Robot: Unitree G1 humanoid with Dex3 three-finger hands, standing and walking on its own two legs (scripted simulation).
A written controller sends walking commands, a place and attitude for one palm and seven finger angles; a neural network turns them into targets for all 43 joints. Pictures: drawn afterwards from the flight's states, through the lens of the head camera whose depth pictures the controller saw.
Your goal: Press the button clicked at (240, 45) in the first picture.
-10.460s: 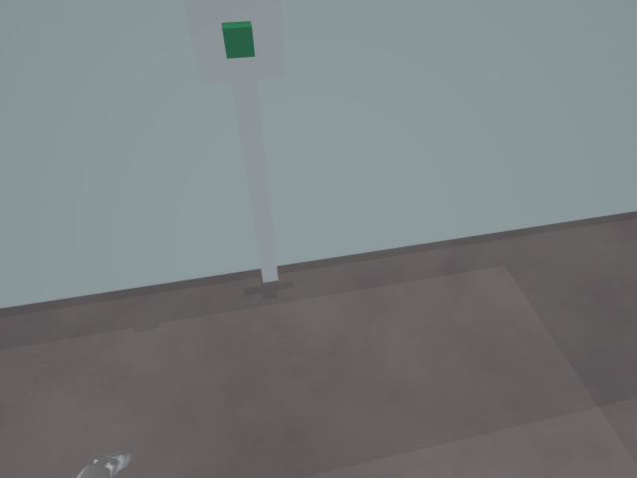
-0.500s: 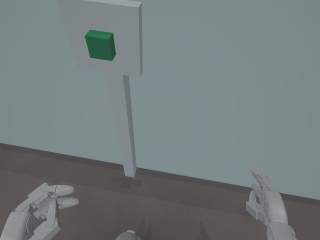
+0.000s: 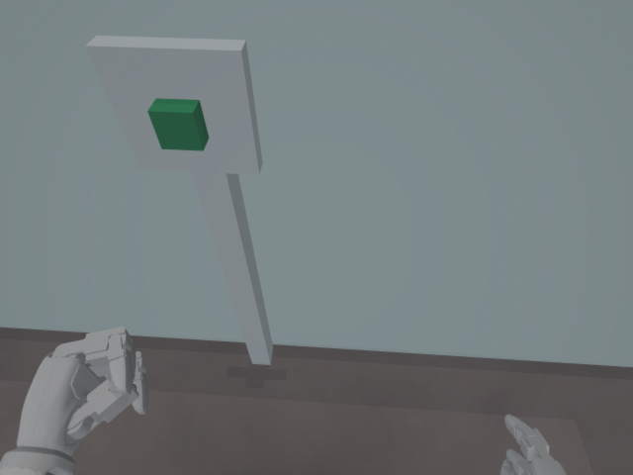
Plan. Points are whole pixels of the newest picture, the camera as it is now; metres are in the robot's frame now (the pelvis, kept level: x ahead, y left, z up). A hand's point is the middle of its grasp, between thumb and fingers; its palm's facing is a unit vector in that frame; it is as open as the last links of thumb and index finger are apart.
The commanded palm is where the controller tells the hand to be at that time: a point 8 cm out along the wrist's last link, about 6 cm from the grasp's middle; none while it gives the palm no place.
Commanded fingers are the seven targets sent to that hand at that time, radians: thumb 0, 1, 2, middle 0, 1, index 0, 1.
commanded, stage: raise the hand and make a fist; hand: left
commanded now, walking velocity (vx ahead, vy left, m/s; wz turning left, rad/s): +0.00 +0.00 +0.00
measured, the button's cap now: (180, 123) +0.51 +0.22 +0.18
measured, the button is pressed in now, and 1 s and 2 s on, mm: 0 0 0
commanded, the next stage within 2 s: aim a knuckle at the button in 0.98 s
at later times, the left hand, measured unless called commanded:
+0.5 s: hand (78, 314) +0.23 +0.24 +0.16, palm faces +0.04 -0.99 -0.11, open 3.1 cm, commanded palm +0.20 +0.28 +0.17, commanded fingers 0.00 0.90 0.90 -1.30 -1.50 -1.30 -1.50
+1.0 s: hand (107, 308) +0.23 +0.20 +0.18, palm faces +0.05 -0.99 -0.09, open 3.1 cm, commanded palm +0.20 +0.25 +0.18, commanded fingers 0.00 0.90 0.90 -1.30 -1.50 -1.30 -1.50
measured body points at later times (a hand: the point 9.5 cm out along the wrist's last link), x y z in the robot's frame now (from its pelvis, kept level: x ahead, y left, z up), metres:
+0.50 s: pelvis +0.01 +0.02 +0.02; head -0.01 +0.02 +0.47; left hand +0.22 +0.29 +0.17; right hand +0.21 -0.18 -0.03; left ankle +0.02 +0.11 -0.70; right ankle -0.01 -0.10 -0.70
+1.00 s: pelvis +0.00 -0.01 +0.03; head -0.03 -0.03 +0.48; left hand +0.22 +0.26 +0.18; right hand +0.20 -0.24 -0.03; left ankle +0.02 +0.11 -0.70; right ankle -0.01 -0.10 -0.70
